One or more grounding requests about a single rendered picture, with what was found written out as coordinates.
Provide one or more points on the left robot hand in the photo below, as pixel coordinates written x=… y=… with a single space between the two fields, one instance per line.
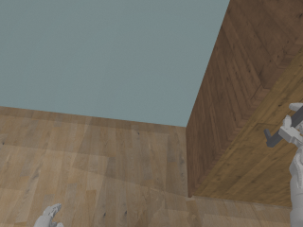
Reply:
x=46 y=219

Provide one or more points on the wardrobe door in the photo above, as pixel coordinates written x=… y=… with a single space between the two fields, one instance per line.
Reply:
x=249 y=170

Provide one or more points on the right robot forearm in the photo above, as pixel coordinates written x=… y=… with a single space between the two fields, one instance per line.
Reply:
x=296 y=189

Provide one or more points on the handle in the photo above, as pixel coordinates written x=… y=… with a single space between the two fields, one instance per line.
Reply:
x=273 y=140

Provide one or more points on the right robot hand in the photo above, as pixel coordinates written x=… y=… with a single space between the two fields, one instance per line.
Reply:
x=291 y=134

